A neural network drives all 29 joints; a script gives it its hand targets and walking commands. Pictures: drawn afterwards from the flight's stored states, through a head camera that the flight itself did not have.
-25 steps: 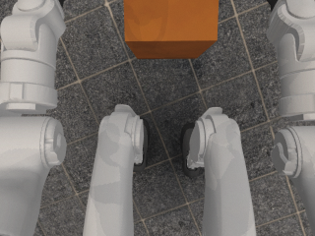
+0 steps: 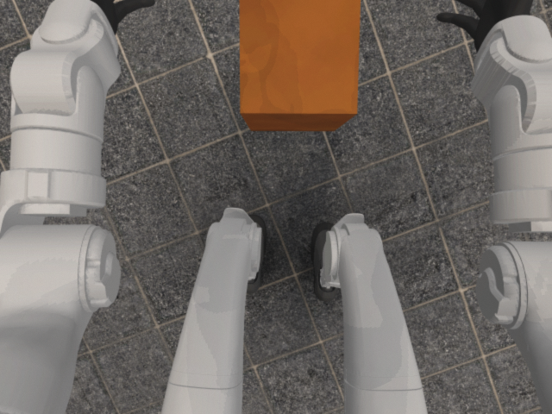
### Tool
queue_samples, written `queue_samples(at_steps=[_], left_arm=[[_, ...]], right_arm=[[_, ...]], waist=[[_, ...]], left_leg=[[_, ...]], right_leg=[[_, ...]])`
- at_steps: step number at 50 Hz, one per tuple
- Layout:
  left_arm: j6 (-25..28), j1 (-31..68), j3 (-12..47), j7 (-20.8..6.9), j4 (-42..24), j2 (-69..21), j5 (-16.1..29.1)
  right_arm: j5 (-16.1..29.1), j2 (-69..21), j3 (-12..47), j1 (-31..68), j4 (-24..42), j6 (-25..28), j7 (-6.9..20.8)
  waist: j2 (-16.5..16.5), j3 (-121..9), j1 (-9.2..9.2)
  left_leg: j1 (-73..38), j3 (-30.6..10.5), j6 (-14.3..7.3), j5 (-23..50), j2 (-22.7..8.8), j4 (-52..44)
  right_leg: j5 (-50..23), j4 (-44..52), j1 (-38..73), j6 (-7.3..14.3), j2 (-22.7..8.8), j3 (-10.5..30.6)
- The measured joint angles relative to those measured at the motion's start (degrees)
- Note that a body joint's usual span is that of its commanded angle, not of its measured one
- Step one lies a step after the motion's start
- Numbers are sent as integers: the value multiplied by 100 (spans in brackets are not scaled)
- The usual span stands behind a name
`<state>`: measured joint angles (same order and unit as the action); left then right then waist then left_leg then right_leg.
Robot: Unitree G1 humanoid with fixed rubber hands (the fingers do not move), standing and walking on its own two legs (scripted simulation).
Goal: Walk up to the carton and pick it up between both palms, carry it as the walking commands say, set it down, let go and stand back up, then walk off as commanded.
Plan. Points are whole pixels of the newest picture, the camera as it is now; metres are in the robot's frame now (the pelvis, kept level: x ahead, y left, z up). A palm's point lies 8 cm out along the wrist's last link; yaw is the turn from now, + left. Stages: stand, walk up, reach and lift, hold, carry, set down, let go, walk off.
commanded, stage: set down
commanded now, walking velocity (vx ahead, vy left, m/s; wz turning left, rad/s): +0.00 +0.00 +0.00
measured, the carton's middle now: (295, 75) +0.59 -0.01 -0.47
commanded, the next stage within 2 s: let go in 0.08 s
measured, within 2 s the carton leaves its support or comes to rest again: neither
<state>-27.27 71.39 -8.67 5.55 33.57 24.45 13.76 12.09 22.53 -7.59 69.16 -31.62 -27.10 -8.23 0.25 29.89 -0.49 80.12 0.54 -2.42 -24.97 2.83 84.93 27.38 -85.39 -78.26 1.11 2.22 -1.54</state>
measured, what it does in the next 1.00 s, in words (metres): rises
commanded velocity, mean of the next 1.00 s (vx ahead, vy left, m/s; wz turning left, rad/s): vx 0.00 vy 0.00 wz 0.00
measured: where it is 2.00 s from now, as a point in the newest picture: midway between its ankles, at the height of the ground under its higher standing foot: (287, 271)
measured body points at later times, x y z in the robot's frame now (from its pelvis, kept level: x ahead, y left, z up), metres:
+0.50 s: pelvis +0.01 +0.00 +0.07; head +0.28 +0.00 +0.42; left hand +0.40 +0.22 -0.03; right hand +0.40 -0.24 -0.03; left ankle +0.13 +0.09 -0.56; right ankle +0.11 -0.11 -0.56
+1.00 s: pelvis +0.08 +0.00 +0.15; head +0.10 -0.01 +0.60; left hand +0.27 +0.22 +0.08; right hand +0.26 -0.26 +0.09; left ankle +0.13 +0.09 -0.56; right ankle +0.11 -0.11 -0.56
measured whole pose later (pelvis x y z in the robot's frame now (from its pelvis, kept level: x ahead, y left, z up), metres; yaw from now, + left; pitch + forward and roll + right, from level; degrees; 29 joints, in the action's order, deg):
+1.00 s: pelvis +0.08 +0.00 +0.15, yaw +0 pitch -4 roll +0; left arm -14.3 -10.1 -2.4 -3.5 19.6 11.1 1.7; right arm 6.0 13.3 -7.1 -12.3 -18.0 -14.7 3.1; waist 0.3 6.5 -0.5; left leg 21.2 0.3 -2.3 -20.0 3.0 45.1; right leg 21.9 -46.2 -20.4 1.3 2.2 1.3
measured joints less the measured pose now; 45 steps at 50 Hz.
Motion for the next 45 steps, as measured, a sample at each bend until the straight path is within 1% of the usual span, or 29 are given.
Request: queue_samples(at_steps=[3, 7, 12, 13, 15, 19, 21, 23, 26, 29, 31, 34, 36, 39, 45], left_arm=[[49, 1, -7, -59, 27, -12, -130], [193, -17, -94, -140, 249, -97, -321], [259, -367, -115, -158, 217, -242, -496], [255, -530, -110, -158, 81, -275, -515], [210, -1099, -35, -155, -458, -351, -527], [37, -2410, 230, -153, -1626, -421, -527], [-33, -3003, 264, -164, -1985, -475, -528], [-50, -3494, 264, -206, -2127, -527, -528], [-22, -4157, 264, -310, -2138, -615, -532], [139, -4939, 265, -469, -2121, -780, -627], [318, -5388, 268, -600, -1935, -884, -753], [572, -5848, 324, -746, -1541, -951, -940], [711, -6139, 388, -798, -1401, -980, -995], [936, -6651, 501, -826, -1398, -1063, -1039], [1177, -7590, 620, -865, -1396, -1282, -1136]], right_arm=[[0, 0, -8, -6, 0, 0, 76], [-1, 0, -14, -59, -14, 72, 155], [-22, 0, -15, -362, -14, 134, 205], [-38, -4, -15, -485, 8, 135, 206], [-54, -33, -14, -979, 270, 136, 207], [-53, -62, -13, -2338, 1331, 50, 232], [-53, -62, -13, -2950, 1701, 14, 288], [-53, -63, -13, -3426, 1846, 5, 369], [-53, -132, -12, -4036, 1861, 3, 494], [-53, -381, -11, -4769, 1862, 60, 613], [-84, -570, -11, -5242, 1836, 184, 707], [-260, -746, -3, -5713, 1599, 446, 842], [-403, -811, 3, -5969, 1426, 603, 921], [-560, -884, 5, -6458, 1362, 833, 1013], [-613, -922, 6, -7483, 1361, 1100, 1099]], waist=[[0, -43, 0], [0, -154, 0], [0, -44, 0], [0, 36, -1], [0, 31, -1], [0, 18, 0], [0, 9, 0], [0, -4, 0], [0, -250, 0], [0, -1062, 0], [0, -1683, 1], [0, -2178, 0], [0, -2301, 0], [0, -2353, 0], [0, -2350, 0]], left_leg=[[-155, 0, 0, 103, 1, -274], [-214, -2, 0, 214, 2, -526], [-446, -4, 3, 267, 4, -728], [-553, -4, 4, 267, 5, -765], [-685, -7, 7, 265, 7, -839], [-1130, -10, 8, 259, 12, -1045], [-1455, -10, 8, 259, 15, -1180], [-1825, -10, 8, 265, 17, -1328], [-2263, -11, 8, 305, 18, -1578], [-2408, -20, 8, 362, 20, -1847], [-2532, -22, 8, 400, 20, -2070], [-3008, -22, 9, 445, 20, -2451], [-3401, -22, 9, 446, 20, -2682], [-4014, -22, 9, 451, 20, -2981], [-5152, -21, 9, 491, 17, -3563]], right_leg=[[-106, 265, 144, -3, 1, 20], [-216, 506, 192, -3, 1, 36], [-268, 698, 416, -3, 1, 50], [-267, 732, 520, -3, 1, 53], [-263, 805, 651, -2, 1, 56], [-258, 1005, 1090, 0, 1, 72], [-262, 1134, 1409, 0, 1, 84], [-272, 1278, 1773, 1, 1, 96], [-316, 1521, 2204, 2, 1, 114], [-376, 1791, 2346, 2, 1, 126], [-418, 2013, 2466, 2, 1, 140], [-486, 2397, 2935, 2, 1, 168], [-521, 2638, 3326, 2, 1, 186], [-546, 2942, 3935, 2, 1, 208], [-552, 3512, 5061, 5, 1, 249]])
